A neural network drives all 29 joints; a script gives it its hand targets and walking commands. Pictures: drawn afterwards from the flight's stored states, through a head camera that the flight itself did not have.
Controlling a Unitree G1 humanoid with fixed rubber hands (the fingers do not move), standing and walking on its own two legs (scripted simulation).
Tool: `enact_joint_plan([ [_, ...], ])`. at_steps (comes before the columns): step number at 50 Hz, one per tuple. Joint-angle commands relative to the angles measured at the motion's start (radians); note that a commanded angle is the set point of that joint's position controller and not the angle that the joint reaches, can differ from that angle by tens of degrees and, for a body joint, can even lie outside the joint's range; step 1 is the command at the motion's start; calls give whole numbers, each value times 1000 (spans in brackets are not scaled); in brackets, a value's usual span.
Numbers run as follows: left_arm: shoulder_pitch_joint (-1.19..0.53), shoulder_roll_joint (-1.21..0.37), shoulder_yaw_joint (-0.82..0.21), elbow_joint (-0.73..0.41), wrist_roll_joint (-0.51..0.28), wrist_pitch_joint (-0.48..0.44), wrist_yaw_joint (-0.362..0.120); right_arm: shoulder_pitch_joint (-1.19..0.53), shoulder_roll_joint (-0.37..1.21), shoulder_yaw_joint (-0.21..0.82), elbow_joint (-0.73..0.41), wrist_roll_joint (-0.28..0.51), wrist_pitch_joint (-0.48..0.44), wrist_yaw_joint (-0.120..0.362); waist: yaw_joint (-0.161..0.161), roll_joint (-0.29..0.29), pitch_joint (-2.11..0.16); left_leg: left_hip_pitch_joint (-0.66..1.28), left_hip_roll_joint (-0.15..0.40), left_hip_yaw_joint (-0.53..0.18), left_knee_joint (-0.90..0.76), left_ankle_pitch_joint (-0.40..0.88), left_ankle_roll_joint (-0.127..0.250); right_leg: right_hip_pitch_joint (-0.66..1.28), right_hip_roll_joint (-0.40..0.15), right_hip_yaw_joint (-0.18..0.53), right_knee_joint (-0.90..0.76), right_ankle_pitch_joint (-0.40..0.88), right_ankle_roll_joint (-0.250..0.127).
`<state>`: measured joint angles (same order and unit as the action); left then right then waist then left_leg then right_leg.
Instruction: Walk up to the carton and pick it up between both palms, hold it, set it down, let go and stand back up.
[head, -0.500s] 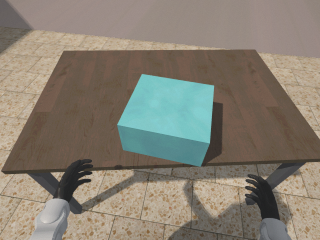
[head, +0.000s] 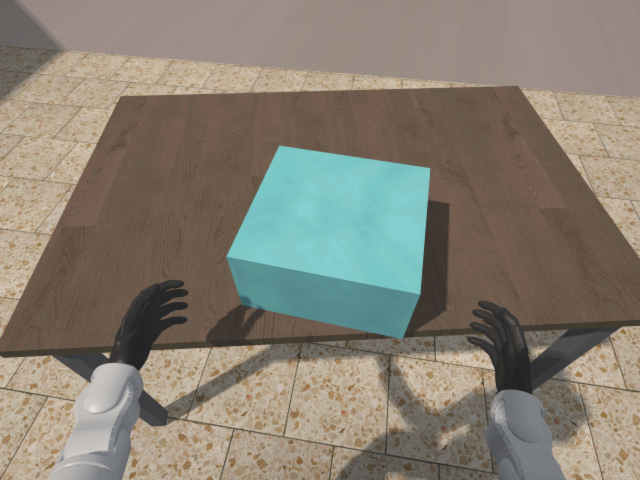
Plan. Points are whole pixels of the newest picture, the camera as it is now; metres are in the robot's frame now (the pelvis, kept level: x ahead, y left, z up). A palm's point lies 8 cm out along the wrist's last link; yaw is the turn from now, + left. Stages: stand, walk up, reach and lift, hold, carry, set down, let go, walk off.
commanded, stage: reach and lift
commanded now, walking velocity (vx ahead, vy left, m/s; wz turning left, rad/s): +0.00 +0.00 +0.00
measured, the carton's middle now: (336, 236) +0.50 +0.01 -0.06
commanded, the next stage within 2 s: none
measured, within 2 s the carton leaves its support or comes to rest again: neither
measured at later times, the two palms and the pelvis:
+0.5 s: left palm (146, 283) +0.33 +0.26 +0.05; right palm (499, 306) +0.31 -0.19 +0.04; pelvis +0.00 +0.00 +0.00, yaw +0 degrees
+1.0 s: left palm (170, 218) +0.40 +0.24 +0.09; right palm (519, 257) +0.36 -0.21 +0.08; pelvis -0.01 +0.00 +0.00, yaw +0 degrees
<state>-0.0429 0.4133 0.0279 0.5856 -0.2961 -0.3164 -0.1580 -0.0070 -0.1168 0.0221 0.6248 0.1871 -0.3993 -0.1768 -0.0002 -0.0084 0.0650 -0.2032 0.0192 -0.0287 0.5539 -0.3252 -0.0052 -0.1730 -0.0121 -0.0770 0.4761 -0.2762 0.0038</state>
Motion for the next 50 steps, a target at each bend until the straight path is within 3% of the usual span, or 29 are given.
enact_joint_plan([
  [1,-296,247,-17,-1,-44,6,-17,-187,-80,-21,-131,64,-23,-25,-25,58,-245,17,-32,25,-39,387,-58,81,-7,94,-25,319,7],
  [2,-334,270,4,2,-52,4,-16,-213,-69,-10,-132,68,-19,-27,-14,64,-268,6,-34,24,-34,392,-56,103,-17,105,-7,341,11],
  [6,-401,263,-10,28,-69,24,-13,-272,-79,-20,-119,65,11,-25,-30,64,-255,-5,-29,16,-44,350,-55,78,-8,93,-13,276,9],
  [7,-430,249,-35,24,-75,34,-9,-308,-91,-51,-122,59,21,-30,-54,60,-254,-4,-18,5,-53,337,-52,63,-3,92,-18,255,6],
  [13,-477,245,-4,54,-46,101,-9,-353,-127,-44,-94,64,71,-40,-46,60,-303,15,-31,23,-60,413,-61,142,-1,96,-27,382,17],
  [14,-547,245,-15,101,-50,113,-8,-405,-119,-41,-51,68,87,-44,-54,63,-288,-4,-33,18,-61,401,-59,135,-8,103,-21,399,20],
  [16,-489,238,-13,107,-31,129,-16,-354,-133,-37,-15,69,100,-47,-64,45,-265,33,-26,15,-61,458,-59,154,4,91,-18,448,22],
  [17,-613,265,-6,94,-42,132,-15,-452,-138,-44,-16,73,107,-52,-56,73,-285,1,-35,23,-57,434,-58,150,-5,99,-14,445,16],
  [19,-650,244,1,108,-34,135,-8,-473,-129,-52,1,67,128,-51,-68,70,-293,0,-32,19,-70,413,-56,131,-8,93,-29,412,24],
  [20,-630,260,12,105,-33,134,-7,-444,-118,-35,-10,66,131,-48,-49,61,-316,-5,-34,31,-67,406,-54,147,-5,94,-21,398,23],
  [22,-648,240,7,124,-16,144,0,-483,-153,-73,21,56,134,-48,-73,74,-317,3,-31,24,-64,453,-57,150,-1,91,-18,450,18],
  [26,-732,228,-13,195,-14,174,2,-571,-160,-75,39,47,175,-45,-83,64,-321,-20,-27,22,-95,376,-47,144,3,84,-27,368,21],
  [28,-848,249,-15,223,-23,185,9,-648,-192,-106,52,35,192,-40,-108,66,-340,-37,-24,21,-91,342,-46,107,11,70,-31,322,13],
  [29,-881,258,-14,254,-19,191,12,-683,-185,-99,64,30,207,-37,-95,74,-330,-50,-27,25,-89,314,-42,91,6,72,-27,291,10],
  [30,-884,249,-24,247,-16,190,17,-659,-177,-104,93,25,218,-31,-112,82,-310,-47,-22,17,-100,296,-42,80,6,72,-31,270,3],
  [31,-932,256,-21,243,-20,198,22,-712,-189,-110,88,25,226,-30,-103,90,-352,-41,-21,19,-98,334,-47,92,10,70,-26,297,3],
  [33,-962,254,-40,277,-27,204,19,-741,-198,-114,95,23,234,-33,-125,87,-381,-23,-21,26,-85,345,-50,69,14,67,-25,326,5],
  [34,-913,247,-28,280,-8,200,25,-687,-186,-86,119,31,238,-26,-105,86,-386,-9,-22,23,-82,381,-54,91,15,66,-23,355,7],
  [35,-938,249,-40,287,-13,199,25,-709,-196,-98,120,28,239,-22,-122,90,-423,6,-26,24,-77,397,-57,65,18,57,-21,374,6],
  [37,-918,226,-35,349,6,206,22,-701,-196,-77,191,42,243,-22,-121,83,-384,9,-18,17,-82,430,-55,67,16,60,-24,394,8],
  [38,-997,244,-38,356,2,221,21,-802,-207,-79,151,49,251,-24,-113,75,-417,-2,-21,21,-82,423,-47,77,16,63,-20,403,12],
  [39,-1017,256,-32,387,0,216,18,-798,-202,-70,198,45,258,-20,-106,77,-402,-24,-27,27,-77,403,-44,76,10,69,-16,398,15],
  [42,-1047,264,-55,439,-10,210,27,-844,-216,-88,153,35,263,-19,-124,61,-430,-68,-30,31,-95,322,-30,73,9,67,-7,356,16],
  [45,-1152,273,-60,475,-18,200,30,-938,-223,-90,177,33,260,-19,-127,59,-470,-83,-35,38,-73,354,-30,56,13,61,7,390,14],
  [46,-1062,253,-56,477,-7,197,31,-857,-212,-73,218,53,264,-10,-106,62,-466,-59,-27,32,-76,396,-34,57,15,62,-1,403,14],
  [47,-1201,276,-62,465,-20,196,33,-979,-240,-103,184,42,270,-13,-135,59,-512,-61,-32,35,-72,379,-31,42,13,56,1,399,13],
  [48,-1182,285,-76,502,-14,191,33,-951,-235,-100,239,44,271,-13,-136,84,-508,-57,-31,40,-65,368,-36,17,16,51,3,382,13],
  [49,-1188,276,-78,556,-26,191,32,-958,-226,-77,261,52,283,-8,-124,55,-501,-64,-30,40,-66,354,-33,6,14,51,0,375,17],
  [50,-1224,284,-90,535,-25,188,30,-983,-227,-86,261,46,289,-8,-137,70,-510,-73,-31,38,-64,367,-31,5,11,53,7,393,13],
])
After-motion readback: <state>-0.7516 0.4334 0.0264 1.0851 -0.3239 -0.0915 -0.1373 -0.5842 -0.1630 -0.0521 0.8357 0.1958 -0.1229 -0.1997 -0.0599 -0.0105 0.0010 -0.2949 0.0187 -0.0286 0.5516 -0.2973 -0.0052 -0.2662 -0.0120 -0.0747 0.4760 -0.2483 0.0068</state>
